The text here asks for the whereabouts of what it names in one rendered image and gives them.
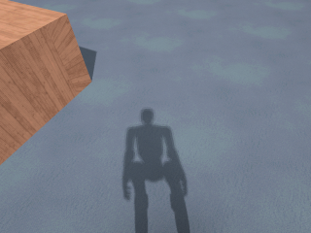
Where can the pedestal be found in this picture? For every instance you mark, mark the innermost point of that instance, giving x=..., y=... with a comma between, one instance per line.
x=41, y=70

